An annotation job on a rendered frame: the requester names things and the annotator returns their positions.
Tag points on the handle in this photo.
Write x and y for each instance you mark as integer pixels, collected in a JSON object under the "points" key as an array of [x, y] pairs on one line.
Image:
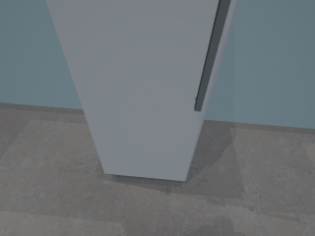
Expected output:
{"points": [[213, 47]]}

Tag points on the fridge door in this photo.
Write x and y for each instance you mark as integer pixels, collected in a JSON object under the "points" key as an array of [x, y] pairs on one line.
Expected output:
{"points": [[137, 66]]}

